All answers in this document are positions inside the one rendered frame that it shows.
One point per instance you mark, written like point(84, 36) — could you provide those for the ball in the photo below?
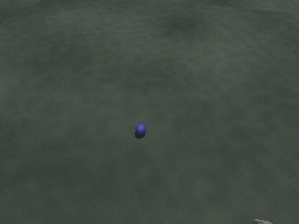
point(140, 129)

